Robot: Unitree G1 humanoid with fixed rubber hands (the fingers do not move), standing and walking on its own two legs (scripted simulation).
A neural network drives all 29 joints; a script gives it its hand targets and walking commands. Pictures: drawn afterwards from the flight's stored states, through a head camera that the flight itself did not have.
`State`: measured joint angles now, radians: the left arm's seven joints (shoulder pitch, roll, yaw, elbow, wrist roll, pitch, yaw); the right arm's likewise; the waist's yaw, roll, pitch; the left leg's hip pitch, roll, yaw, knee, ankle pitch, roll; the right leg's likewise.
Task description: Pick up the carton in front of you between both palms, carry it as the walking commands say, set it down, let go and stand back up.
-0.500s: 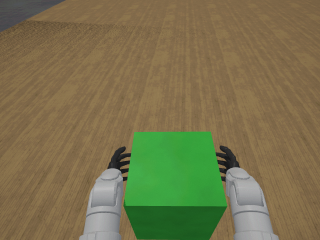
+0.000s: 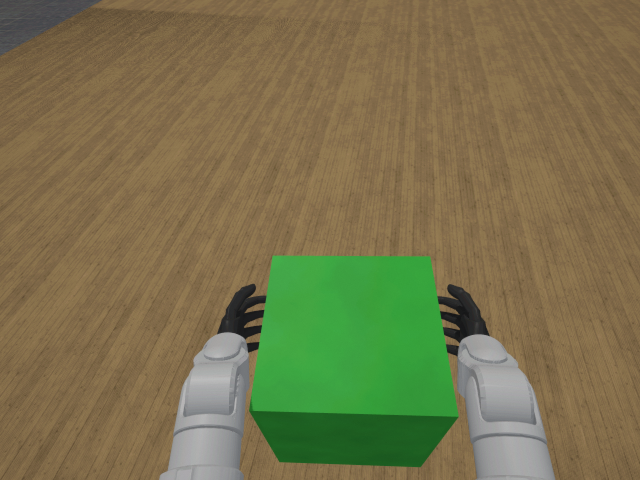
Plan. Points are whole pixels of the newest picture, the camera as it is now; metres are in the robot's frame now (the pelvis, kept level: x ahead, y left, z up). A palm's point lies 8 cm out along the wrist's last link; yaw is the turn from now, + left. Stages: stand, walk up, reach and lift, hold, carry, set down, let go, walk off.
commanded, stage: hold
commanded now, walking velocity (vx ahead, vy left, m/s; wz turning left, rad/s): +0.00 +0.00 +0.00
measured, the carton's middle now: (349, 366) +0.29 -0.01 -0.05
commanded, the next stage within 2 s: set down in 0.56 s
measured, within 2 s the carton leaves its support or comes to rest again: neither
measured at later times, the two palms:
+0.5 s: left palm (232, 347) +0.27 +0.14 +0.04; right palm (470, 323) +0.30 -0.16 +0.04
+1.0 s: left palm (251, 339) +0.33 +0.14 -0.04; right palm (451, 326) +0.35 -0.16 -0.05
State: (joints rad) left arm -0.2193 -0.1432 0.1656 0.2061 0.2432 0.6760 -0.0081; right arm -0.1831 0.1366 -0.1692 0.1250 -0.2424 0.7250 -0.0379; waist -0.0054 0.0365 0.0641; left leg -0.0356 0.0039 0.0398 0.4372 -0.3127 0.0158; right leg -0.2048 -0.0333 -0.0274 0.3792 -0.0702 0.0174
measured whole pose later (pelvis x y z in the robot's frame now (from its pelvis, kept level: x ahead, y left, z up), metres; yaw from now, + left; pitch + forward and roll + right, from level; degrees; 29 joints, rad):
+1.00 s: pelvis -0.01 -0.02 -0.02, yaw +6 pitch +8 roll +0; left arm -0.55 -0.22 0.49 0.56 0.43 0.36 -0.02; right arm -0.54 0.15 -0.47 0.53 -0.42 0.40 0.06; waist -0.04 0.06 0.09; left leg -0.44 -0.05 -0.11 0.66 -0.35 -0.01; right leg -0.57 0.01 0.05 0.61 -0.17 0.01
